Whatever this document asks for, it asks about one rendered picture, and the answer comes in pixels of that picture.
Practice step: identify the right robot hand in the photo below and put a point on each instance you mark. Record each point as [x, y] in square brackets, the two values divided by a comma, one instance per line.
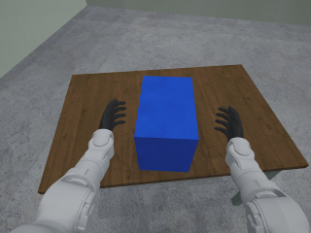
[233, 125]

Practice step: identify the robot left upper arm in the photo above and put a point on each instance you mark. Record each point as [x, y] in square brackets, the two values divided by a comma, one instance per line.
[67, 208]

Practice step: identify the carton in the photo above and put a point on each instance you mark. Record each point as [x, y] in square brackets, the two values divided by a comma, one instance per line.
[166, 133]

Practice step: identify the left robot hand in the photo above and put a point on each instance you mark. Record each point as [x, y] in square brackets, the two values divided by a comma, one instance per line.
[108, 119]

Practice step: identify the left robot forearm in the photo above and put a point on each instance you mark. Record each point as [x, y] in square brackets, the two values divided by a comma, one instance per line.
[92, 167]

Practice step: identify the table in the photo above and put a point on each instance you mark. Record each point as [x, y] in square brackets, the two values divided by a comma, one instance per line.
[214, 87]

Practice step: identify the right robot forearm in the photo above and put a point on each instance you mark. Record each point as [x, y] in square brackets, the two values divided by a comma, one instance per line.
[248, 176]

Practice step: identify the robot right upper arm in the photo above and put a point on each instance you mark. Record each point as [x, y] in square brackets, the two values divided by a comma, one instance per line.
[275, 215]

